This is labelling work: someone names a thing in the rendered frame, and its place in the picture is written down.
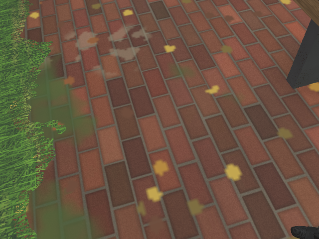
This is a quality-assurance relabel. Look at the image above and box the robot right hand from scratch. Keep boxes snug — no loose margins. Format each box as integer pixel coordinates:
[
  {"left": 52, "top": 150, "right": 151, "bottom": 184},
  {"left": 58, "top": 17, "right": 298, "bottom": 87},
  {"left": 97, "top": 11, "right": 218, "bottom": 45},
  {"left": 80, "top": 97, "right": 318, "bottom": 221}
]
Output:
[{"left": 290, "top": 226, "right": 319, "bottom": 239}]

